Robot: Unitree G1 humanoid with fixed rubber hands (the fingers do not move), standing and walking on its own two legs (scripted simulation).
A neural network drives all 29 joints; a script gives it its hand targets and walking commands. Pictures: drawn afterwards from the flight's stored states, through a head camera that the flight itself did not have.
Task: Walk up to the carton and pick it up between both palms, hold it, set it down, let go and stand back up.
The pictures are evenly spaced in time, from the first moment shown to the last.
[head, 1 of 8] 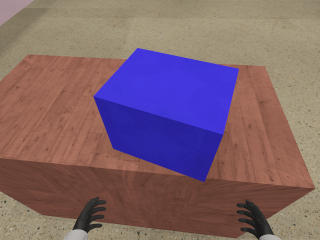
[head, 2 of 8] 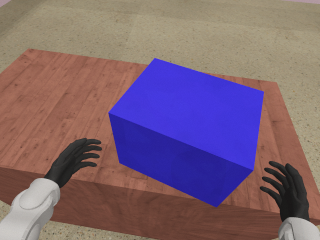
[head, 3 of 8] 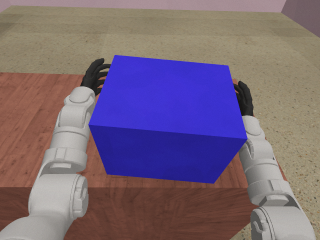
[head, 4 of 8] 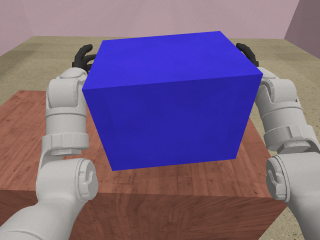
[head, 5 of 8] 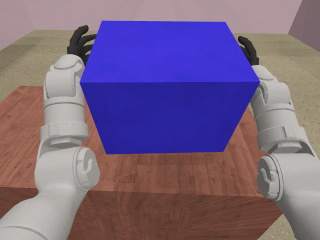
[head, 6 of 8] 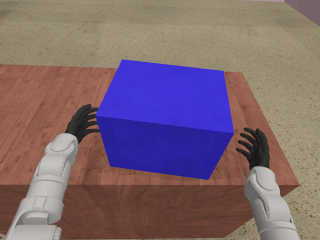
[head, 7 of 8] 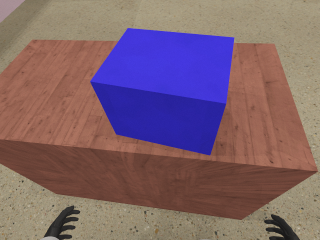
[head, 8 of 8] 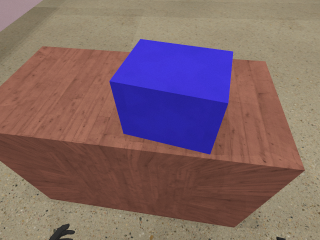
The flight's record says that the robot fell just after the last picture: no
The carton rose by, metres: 0.19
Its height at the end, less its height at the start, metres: +0.00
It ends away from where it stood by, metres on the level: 0.01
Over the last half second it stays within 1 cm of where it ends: yes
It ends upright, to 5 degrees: yes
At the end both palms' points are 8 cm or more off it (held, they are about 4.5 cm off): yes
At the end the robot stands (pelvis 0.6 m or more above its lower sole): yes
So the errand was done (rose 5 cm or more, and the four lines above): yes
